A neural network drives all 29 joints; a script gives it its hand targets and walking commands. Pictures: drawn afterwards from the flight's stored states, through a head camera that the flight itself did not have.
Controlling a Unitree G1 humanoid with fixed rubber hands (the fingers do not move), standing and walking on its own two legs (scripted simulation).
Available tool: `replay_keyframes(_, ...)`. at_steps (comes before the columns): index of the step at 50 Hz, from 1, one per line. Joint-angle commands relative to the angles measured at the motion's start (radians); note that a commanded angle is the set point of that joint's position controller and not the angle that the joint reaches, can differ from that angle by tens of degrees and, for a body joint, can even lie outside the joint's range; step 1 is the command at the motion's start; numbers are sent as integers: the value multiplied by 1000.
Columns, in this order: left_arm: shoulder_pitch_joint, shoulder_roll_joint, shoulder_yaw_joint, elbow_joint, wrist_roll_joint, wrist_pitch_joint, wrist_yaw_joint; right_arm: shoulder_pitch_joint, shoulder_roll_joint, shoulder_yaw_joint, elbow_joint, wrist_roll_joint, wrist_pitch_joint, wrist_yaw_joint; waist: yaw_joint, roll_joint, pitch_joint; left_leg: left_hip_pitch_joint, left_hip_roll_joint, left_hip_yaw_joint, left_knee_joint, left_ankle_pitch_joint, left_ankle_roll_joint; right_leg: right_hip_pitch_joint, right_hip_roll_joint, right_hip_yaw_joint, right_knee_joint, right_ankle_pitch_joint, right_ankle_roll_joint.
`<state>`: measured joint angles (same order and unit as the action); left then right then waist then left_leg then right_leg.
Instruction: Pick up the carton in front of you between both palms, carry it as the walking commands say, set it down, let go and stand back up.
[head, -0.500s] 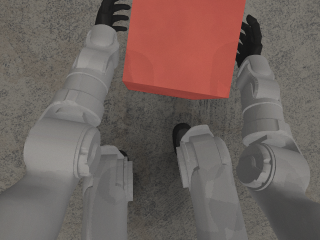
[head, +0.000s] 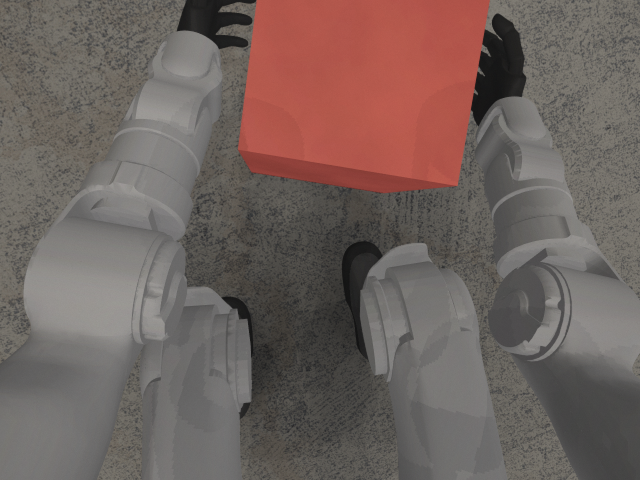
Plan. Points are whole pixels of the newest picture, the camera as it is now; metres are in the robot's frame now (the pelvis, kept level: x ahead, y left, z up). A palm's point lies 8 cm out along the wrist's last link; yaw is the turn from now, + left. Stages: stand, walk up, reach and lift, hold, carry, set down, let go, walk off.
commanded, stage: set down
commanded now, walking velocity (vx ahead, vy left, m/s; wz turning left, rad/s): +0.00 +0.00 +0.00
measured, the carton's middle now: (343, 96) +0.50 -0.12 -0.25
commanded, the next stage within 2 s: let go in 1.32 s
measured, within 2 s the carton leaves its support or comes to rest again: neither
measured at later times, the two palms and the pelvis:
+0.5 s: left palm (182, 6) +0.56 +0.03 -0.12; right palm (575, 88) +0.45 -0.33 -0.12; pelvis +0.00 -0.01 +0.02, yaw -1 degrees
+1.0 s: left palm out of the picture +0.57 +0.04 +0.03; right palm out of the picture +0.44 -0.33 +0.04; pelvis +0.02 -0.01 +0.14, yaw -2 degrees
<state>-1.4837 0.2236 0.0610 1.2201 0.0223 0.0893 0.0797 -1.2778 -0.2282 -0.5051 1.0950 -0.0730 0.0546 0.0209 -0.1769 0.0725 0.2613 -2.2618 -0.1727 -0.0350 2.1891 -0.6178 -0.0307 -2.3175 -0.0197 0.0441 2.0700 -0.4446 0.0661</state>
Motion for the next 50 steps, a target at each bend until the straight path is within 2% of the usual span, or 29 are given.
replay_keyframes(1,-242,-26,-74,-111,-53,-44,-22,-170,-96,36,38,34,-60,3,-131,78,-839,284,45,23,-242,129,-2,526,19,-113,-98,223,-29)
replay_keyframes(2,-225,86,-77,-109,-68,-44,11,-136,-201,14,52,53,-84,-35,-138,73,-854,303,57,17,-247,132,-8,535,8,-112,-106,232,-27)
replay_keyframes(4,-230,136,-92,-106,-93,-37,33,-150,-257,21,57,89,-109,-68,-140,83,-884,340,72,6,-245,150,-15,536,-7,-104,-109,255,-27)
replay_keyframes(7,-245,136,-122,-161,-128,-39,30,-186,-280,69,37,166,-134,-68,-120,103,-934,377,89,5,-226,208,-19,550,-19,-90,-102,320,-32)
replay_keyframes(11,-253,121,-159,-251,-173,-41,24,-202,-274,143,-10,262,-144,-53,-102,102,-1022,424,99,14,-200,253,-17,624,-21,-77,-100,390,-37)
replay_keyframes(16,-240,172,-144,-393,-165,-21,42,-145,-308,162,-126,312,-119,-61,-100,107,-1257,535,91,65,-186,243,-23,811,-2,-86,-111,459,-28)
replay_keyframes(19,-203,173,-122,-459,-146,11,54,-77,-315,153,-216,303,-84,-74,-106,98,-1362,565,74,99,-214,175,-22,927,18,-103,-146,437,-25)
replay_keyframes(22,-170,157,-91,-510,-131,52,60,-34,-298,137,-339,277,-33,-88,-110,58,-1430,565,57,121,-264,103,-13,1025,39,-120,-206,384,-18)
replay_keyframes(27,-91,152,15,-401,-77,91,49,-34,-205,163,-357,239,32,-91,-52,-22,-1213,419,50,125,-348,-5,16,953,49,-116,-290,226,-5)
replay_keyframes(30,-49,153,62,-336,-48,81,34,-27,-162,175,-347,220,36,-84,-28,-58,-1148,370,50,118,-389,-2,24,922,49,-113,-329,205,1)
replay_keyframes(32,-31,150,79,-305,-34,71,27,-12,-145,173,-341,207,37,-80,-24,-66,-1138,362,49,113,-418,5,26,916,51,-113,-354,209,4)
replay_keyframes(37,2,128,77,-313,-18,60,18,58,-135,137,-353,174,39,-72,-44,-35,-1193,432,44,107,-498,34,19,930,60,-128,-418,255,5)
replay_keyframes(43,19,96,33,-464,-20,83,20,132,-170,91,-447,160,53,-55,-78,58,-1366,657,40,103,-594,128,-1,981,69,-154,-498,363,-5)
replay_keyframes(46,39,85,26,-532,-15,102,22,160,-178,84,-490,166,67,-40,-77,87,-1422,753,39,100,-641,187,-9,1016,75,-158,-541,414,-9)
replay_keyframes(50,87,74,43,-562,1,119,21,197,-166,90,-503,174,81,-19,-61,87,-1417,813,41,95,-714,234,-11,1066,80,-154,-606,453,-8)
